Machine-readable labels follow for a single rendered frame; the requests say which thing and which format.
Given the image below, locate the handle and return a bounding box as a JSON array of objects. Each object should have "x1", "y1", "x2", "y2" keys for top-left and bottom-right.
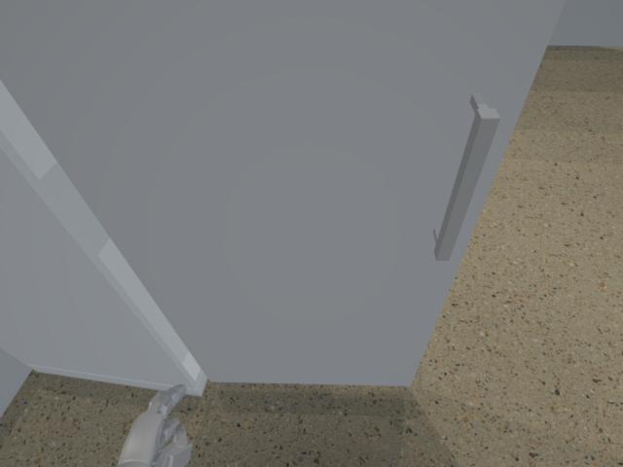
[{"x1": 433, "y1": 93, "x2": 500, "y2": 261}]

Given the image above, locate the fridge door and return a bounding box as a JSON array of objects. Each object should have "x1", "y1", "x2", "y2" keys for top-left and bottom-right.
[{"x1": 0, "y1": 0, "x2": 566, "y2": 386}]

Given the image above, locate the robot left hand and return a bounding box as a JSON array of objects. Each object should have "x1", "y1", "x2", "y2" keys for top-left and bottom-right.
[{"x1": 118, "y1": 384, "x2": 193, "y2": 467}]

